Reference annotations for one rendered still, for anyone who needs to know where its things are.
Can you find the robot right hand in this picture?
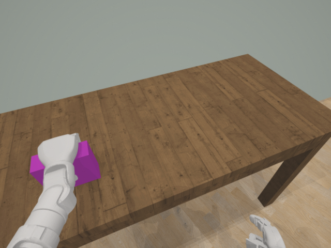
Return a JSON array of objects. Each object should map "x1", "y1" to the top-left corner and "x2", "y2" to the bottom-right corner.
[{"x1": 246, "y1": 214, "x2": 286, "y2": 248}]

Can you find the robot left forearm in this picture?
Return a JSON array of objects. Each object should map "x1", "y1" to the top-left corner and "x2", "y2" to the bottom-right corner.
[{"x1": 6, "y1": 161, "x2": 77, "y2": 248}]

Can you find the robot left hand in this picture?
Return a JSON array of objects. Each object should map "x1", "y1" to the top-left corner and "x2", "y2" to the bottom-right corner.
[{"x1": 38, "y1": 133, "x2": 81, "y2": 180}]

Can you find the sponge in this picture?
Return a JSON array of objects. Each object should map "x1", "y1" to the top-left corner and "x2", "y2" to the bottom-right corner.
[{"x1": 30, "y1": 141, "x2": 101, "y2": 187}]

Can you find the table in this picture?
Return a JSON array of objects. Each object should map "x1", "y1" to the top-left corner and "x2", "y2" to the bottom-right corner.
[{"x1": 0, "y1": 54, "x2": 331, "y2": 248}]

